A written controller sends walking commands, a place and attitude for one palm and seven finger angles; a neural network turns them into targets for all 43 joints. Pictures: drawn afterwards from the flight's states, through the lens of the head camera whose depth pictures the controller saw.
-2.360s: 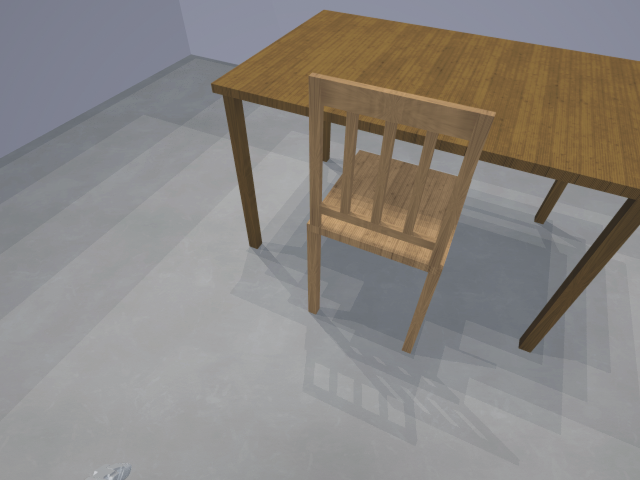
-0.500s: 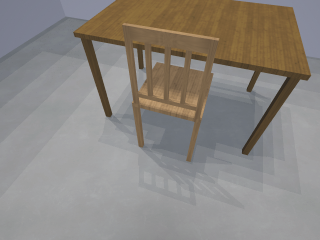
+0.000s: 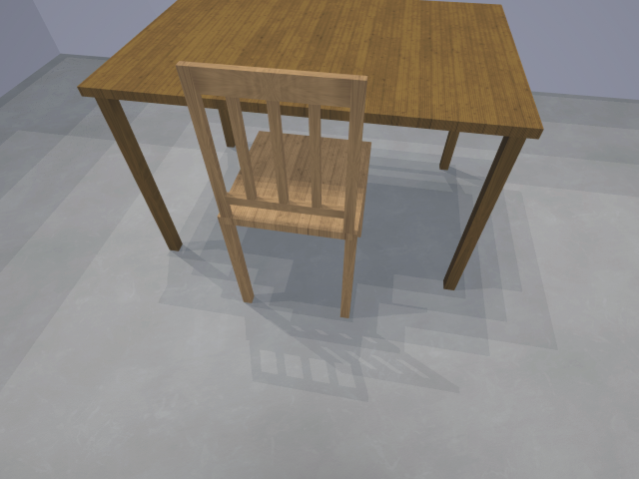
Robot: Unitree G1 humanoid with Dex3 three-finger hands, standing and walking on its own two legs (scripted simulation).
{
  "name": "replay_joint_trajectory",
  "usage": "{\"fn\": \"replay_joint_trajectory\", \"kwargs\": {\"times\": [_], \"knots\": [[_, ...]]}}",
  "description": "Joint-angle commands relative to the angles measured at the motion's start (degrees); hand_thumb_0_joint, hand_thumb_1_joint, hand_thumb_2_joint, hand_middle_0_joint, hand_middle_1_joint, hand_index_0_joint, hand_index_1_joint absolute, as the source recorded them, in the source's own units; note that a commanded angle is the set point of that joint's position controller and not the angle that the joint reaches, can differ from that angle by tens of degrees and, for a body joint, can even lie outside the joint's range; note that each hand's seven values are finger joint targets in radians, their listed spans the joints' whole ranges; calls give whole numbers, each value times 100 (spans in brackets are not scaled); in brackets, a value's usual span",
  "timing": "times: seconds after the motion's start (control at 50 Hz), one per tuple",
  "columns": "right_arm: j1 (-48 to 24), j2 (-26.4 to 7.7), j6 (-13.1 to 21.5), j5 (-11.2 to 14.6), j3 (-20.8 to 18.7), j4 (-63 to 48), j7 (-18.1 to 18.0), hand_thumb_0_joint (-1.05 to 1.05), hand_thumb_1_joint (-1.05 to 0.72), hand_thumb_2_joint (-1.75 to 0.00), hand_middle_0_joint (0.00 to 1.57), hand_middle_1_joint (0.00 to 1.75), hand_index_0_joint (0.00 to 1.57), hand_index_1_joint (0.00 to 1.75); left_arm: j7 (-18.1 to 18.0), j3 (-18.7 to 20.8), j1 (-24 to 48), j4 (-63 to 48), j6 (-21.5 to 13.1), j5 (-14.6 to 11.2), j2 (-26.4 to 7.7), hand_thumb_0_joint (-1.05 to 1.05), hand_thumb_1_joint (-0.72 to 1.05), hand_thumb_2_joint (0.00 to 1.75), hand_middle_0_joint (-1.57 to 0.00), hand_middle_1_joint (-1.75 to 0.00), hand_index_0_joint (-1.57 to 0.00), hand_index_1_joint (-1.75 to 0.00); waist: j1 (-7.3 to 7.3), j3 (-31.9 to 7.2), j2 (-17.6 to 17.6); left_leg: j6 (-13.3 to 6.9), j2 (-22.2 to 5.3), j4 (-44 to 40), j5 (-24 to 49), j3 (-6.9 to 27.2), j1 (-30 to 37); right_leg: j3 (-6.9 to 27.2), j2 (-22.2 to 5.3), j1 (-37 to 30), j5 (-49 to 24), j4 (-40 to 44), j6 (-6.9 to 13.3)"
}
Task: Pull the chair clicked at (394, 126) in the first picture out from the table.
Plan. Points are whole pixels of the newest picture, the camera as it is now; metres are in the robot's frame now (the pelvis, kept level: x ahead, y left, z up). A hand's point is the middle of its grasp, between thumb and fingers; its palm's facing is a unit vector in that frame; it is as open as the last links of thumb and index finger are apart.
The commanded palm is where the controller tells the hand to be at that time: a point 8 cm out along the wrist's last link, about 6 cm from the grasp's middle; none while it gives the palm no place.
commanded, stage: take the last steps up to it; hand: left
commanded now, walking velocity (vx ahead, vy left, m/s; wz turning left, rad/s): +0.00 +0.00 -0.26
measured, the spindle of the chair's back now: (278, 156) +0.78 +0.17 -0.08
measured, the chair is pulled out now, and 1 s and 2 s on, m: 0.00 0.00 0.00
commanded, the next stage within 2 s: come to a stop and stand still in 1.00 s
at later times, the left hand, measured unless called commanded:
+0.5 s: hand (221, 468) +0.16 +0.17 -0.17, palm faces -0.16 -0.97 -0.18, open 7.4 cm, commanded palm none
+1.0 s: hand (214, 461) +0.17 +0.19 -0.20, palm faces +0.02 -0.99 -0.13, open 7.4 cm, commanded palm none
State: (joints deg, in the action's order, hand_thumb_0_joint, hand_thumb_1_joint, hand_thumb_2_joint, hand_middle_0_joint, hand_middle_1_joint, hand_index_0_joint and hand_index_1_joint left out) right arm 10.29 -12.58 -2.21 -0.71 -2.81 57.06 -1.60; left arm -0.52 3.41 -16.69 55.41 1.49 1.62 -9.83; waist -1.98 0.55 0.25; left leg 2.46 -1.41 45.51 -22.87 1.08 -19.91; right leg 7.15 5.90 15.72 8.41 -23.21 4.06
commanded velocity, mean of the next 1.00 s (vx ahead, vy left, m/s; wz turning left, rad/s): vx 0.25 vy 0.03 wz -0.01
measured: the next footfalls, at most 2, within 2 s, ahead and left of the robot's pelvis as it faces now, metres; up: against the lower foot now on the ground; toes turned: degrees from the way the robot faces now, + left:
left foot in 0.10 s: +0.01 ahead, +0.14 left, +0.00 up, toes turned -3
right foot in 0.50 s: +0.14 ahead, -0.13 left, +0.00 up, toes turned -13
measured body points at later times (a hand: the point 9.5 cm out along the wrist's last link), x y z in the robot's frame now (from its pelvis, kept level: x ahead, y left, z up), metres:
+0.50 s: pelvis +0.06 +0.00 -0.01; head +0.08 -0.01 +0.44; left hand +0.17 +0.22 -0.16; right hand -0.08 -0.20 -0.16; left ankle -0.02 +0.14 -0.74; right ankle +0.10 -0.12 -0.74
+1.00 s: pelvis +0.22 +0.02 -0.02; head +0.23 +0.04 +0.43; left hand +0.18 +0.24 -0.19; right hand +0.28 -0.23 -0.15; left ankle +0.28 +0.10 -0.74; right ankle +0.11 -0.11 -0.70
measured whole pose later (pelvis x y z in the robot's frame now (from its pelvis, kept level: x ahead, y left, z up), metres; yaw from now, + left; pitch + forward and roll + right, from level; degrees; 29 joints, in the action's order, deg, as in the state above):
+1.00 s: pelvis +0.22 +0.02 -0.02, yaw -4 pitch -1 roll -1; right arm 11.9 -9.5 3.7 -1.8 -2.3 57.1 0.1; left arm 0.0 3.4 -22.3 64.9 -1.0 1.5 -9.4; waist -1.3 1.5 -2.7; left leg -2.9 -2.9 35.7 -14.1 -7.8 -20.3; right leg -4.5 -3.6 13.5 28.5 -51.8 1.2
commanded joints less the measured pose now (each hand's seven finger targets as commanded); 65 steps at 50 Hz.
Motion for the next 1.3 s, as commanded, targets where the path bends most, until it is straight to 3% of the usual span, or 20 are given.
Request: {"fn": "replay_joint_trajectory", "kwargs": {"times": [0.0, 0.04, 0.08, 0.1, 0.2, 0.36, 0.44, 0.46, 0.48, 0.5, 0.58, 0.64, 0.8, 0.88, 0.92, 0.94, 1.02, 1.16, 1.24, 1.28], "knots": [[409, -340, 222, 39, -92, -323, -80, 0, -90, -90, 20, 30, 20, 30, -80, 295, -77, -313, -43, -20, -1195, 0, 90, 90, -20, -30, -20, -30, 142, -376, -809, -154, 122, -1351, 289, -75, 470, 1840, -1465, -381, -592, 593, 531], [924, -395, 293, 46, -80, -161, -114, 0, -90, -90, 20, 30, 20, 30, -67, 274, 111, -352, -18, -63, -1055, 0, 90, 90, -20, -30, -20, -30, 378, -382, -513, -262, -30, -2392, 876, -33, 1556, 1417, -1081, 375, 281, 304, 138], [1023, -1081, 324, -107, -176, -223, -95, 0, -90, -90, 20, 30, 20, 30, 30, 180, 116, -442, -33, -89, -619, 0, 90, 90, -20, -30, -20, -30, 424, 11, 1419, -956, -1764, -3699, -778, 2161, 1928, 44, 30, 1880, 1949, -1434, -329], [861, -1196, 311, -111, -176, -353, -84, 0, -90, -90, 20, 30, 20, 30, 56, 215, 305, -534, -74, -21, -724, 0, 90, 90, -20, -30, -20, -30, 394, 304, 1267, -1338, -2319, -3974, -1295, 2520, 1270, -312, -247, 2025, 1985, -2497, -434], [855, -631, 504, -74, 15, -171, -69, 0, -90, -90, 20, 30, 20, 30, 225, 154, 96, -173, -129, 41, -572, 0, 90, 90, -20, -30, -20, -30, 174, 572, 697, -1066, -1165, -3766, 98, 856, 1162, -536, -618, 2106, 755, -3812, -469], [1829, -607, 596, -123, -13, 393, -40, 0, -90, -90, 20, 30, 20, 30, 270, -11, 1113, -443, -254, -24, -309, 0, 90, 90, -20, -30, -20, -30, 567, 771, 861, -1324, -1419, -3395, 1951, 471, 1579, -1188, -933, 1487, 1157, -1688, -460], [1709, -576, 578, -87, -9, 535, -25, 0, -90, -90, 20, 30, 20, 30, 247, 92, 317, -100, -347, -24, -389, 0, 90, 90, -20, -30, -20, -30, 106, 298, 534, -995, -1090, -2433, 1967, 104, 861, -1438, -660, -526, 450, -481, -324], [1707, -459, 598, -30, 10, 571, 11, 0, -90, -90, 20, 30, 20, 30, 205, 163, -389, 166, -422, -5, -667, 0, 90, 90, -20, -30, -20, -30, -200, -103, 91, -769, -802, -1465, 1780, -185, 272, -1051, -937, -1772, 452, -274, -174], [1745, -132, 648, 35, 65, 449, 79, 0, -90, -90, 20, 30, 20, 30, 121, 307, -1191, 407, -514, 26, -1240, 0, 90, 90, -20, -30, -20, -30, -477, -709, -1178, -474, -254, 106, 398, -766, -984, 673, -2396, -3113, 1228, 228, 326], [1453, -148, 655, 5, 58, 225, 73, 0, -90, -90, 20, 30, 20, 30, 70, 369, -1650, 524, -501, -66, -1643, 0, 90, 90, -20, -30, -20, -30, -561, -872, -1566, -423, -27, 1502, -1127, -585, -1651, 2176, -3308, -3077, 1295, 1004, 697], [1144, 8, 493, -63, -44, 385, 140, 0, -90, -90, 20, 30, 20, 30, -27, 135, -333, 308, -503, -77, -689, 0, 90, 90, -20, -30, -20, -30, 20, 442, -517, -372, -701, 2120, 269, -157, -1534, 449, -2632, -907, 1150, 1303, 564], [1451, 311, 327, -102, -58, 462, 180, 0, -90, -90, 20, 30, 20, 30, -62, 89, -159, 291, -560, -10, -404, 0, 90, 90, -20, -30, -20, -30, 360, 725, -528, -250, -717, 1571, 702, -365, -1065, -437, -2375, 28, 726, 1580, 484], [512, 174, 438, -81, -71, -23, 324, 0, -90, -90, 20, 30, 20, 30, -16, 120, -497, 488, -564, 9, -791, 0, 90, 90, -20, -30, -20, -30, 132, 676, -702, -267, -429, -482, 987, -727, -660, -650, -2212, -397, 523, 1278, 476], [1313, -106, 561, -109, -104, 195, 239, 0, -90, -90, 20, 30, 20, 30, -16, 116, -504, 548, -474, -5, -672, 0, 90, 90, -20, -30, -20, -30, 547, 284, -168, -382, -140, -1720, 1069, -830, 1172, -1055, -1757, -53, 14, -376, 208], [2339, -1161, 588, -130, -317, 349, 96, 0, -90, -90, 20, 30, 20, 30, 53, 9, -615, 306, -444, -70, -168, 0, 90, 90, -20, -30, -20, -30, 752, -299, 2208, -1176, -2160, -3085, 1111, 2087, 2456, -1631, -562, 1700, 2600, -3586, -278], [2138, -1097, 507, -96, -259, 293, 48, 0, -90, -90, 20, 30, 20, 30, 26, 39, -381, 232, -438, -26, -303, 0, 90, 90, -20, -30, -20, -30, 727, -146, 1477, -1468, -2350, -3268, 866, 2275, 2189, -1023, -794, 2005, 2557, -4353, -163], [775, -212, 650, -38, 32, 52, -18, 0, -90, -90, 20, 30, 20, 30, 102, 11, -497, 541, -365, 9, -146, 0, 90, 90, -20, -30, -20, -30, 161, 313, 487, -1249, -1583, -3417, 1780, 502, 819, -842, -1269, 1535, 1055, -4372, -314], [708, -225, 571, -52, 81, 255, -90, 0, -90, -90, 20, 30, 20, 30, -87, -160, -428, 575, -192, -56, 146, 0, 90, 90, -20, -30, -20, -30, 116, -1, 334, -1233, -1390, -2728, 4764, -313, 942, -1031, -1042, 323, 793, -1930, -529], [614, -195, 393, 11, 30, 372, -112, 0, -90, -90, 20, 30, 20, 30, -159, -96, -549, 642, -161, -34, -247, 0, 90, 90, -20, -30, -20, -30, -16, 138, 391, -776, -1157, -2176, 3700, -297, 695, -1024, -1062, -471, -575, -413, -529], [793, -26, 305, 45, -25, 362, -101, 0, -90, -90, 20, 30, 20, 30, -184, -36, -461, 580, -196, -8, -634, 0, 90, 90, -20, -30, -20, -30, 124, 78, -149, -387, -543, -1726, 2175, -449, 445, -159, -1641, -622, -2924, -507, -180]]}}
